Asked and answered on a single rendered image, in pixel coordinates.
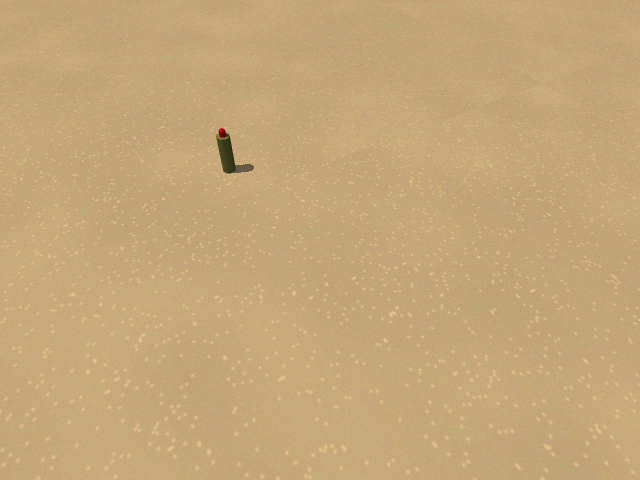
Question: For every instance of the bottle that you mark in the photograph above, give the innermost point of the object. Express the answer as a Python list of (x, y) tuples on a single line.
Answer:
[(225, 150)]

